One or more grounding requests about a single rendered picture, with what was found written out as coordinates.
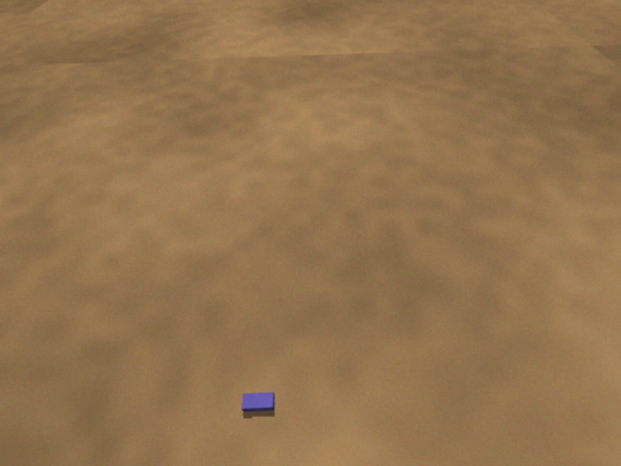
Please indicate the small box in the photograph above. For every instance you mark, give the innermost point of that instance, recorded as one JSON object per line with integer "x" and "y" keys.
{"x": 256, "y": 402}

